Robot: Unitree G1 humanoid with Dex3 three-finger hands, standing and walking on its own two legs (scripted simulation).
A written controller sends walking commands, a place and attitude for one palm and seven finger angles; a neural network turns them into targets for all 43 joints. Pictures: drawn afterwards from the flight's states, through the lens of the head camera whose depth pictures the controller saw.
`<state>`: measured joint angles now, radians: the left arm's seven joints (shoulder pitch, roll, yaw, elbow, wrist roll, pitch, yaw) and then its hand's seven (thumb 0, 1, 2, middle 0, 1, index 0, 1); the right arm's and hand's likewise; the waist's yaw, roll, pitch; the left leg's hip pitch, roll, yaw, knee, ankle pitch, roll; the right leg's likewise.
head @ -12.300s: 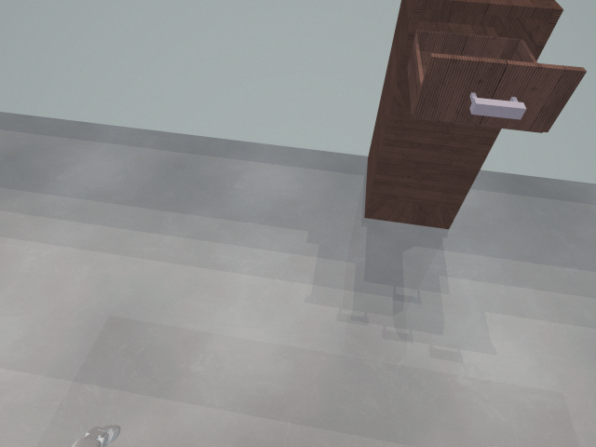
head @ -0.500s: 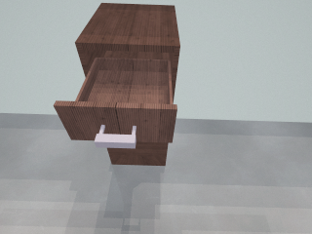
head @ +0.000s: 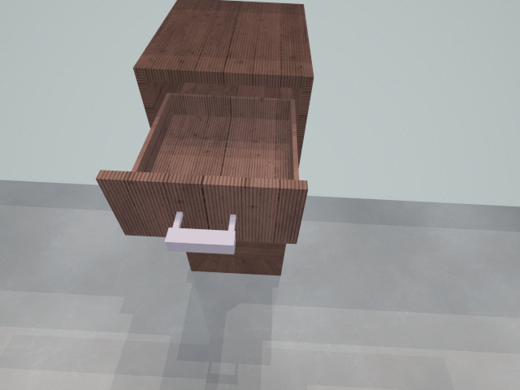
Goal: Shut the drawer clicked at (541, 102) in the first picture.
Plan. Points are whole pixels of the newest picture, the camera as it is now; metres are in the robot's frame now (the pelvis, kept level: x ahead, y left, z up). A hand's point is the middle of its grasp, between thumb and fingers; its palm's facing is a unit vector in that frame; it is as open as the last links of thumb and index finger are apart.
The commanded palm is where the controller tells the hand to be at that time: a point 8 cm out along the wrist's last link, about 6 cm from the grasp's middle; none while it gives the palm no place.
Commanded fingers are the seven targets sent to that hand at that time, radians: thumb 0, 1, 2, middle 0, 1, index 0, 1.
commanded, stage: look again from close up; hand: left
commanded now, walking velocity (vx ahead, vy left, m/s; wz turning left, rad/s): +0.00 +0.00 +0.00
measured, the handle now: (203, 229) +0.36 +0.12 +0.03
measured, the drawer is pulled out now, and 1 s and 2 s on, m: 0.30 0.30 0.30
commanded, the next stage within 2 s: raise the hand and make a fist in 0.34 s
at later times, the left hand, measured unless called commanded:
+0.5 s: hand out of the picture +0.06 +0.17 -0.16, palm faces +0.11 -0.97 -0.21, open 7.3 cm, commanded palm +0.11 +0.20 -0.06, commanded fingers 0.00 0.90 0.90 -0.28 -0.39 -0.28 -0.39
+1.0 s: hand (171, 373) +0.15 +0.13 +0.01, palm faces +0.17 -0.98 -0.06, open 5.4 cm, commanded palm +0.13 +0.18 +0.00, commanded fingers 0.00 0.90 0.90 -0.78 -0.93 -0.78 -0.93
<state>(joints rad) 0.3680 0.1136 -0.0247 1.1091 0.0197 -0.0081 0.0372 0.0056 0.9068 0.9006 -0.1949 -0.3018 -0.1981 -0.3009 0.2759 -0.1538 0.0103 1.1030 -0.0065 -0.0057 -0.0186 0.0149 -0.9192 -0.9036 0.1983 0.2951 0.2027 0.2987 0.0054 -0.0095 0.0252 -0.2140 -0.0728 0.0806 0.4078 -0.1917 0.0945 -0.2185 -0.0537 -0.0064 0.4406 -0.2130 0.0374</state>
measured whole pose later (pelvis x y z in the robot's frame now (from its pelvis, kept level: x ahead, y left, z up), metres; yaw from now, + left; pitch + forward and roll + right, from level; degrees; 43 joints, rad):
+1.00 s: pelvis +0.00 -0.06 -0.08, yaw +4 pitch +10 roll -2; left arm 0.63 0.19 0.11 -0.18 -0.27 -0.56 -0.21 0.02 0.90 0.90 -0.59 -0.73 -0.57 -0.71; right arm 0.12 -0.26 -0.02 0.50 0.03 -0.26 -0.02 0.02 -0.91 -0.90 0.20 0.29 0.20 0.30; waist 0.05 0.02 -0.13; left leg -0.77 0.00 -0.04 1.09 -0.50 0.00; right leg -0.71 0.02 -0.16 1.04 -0.51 -0.08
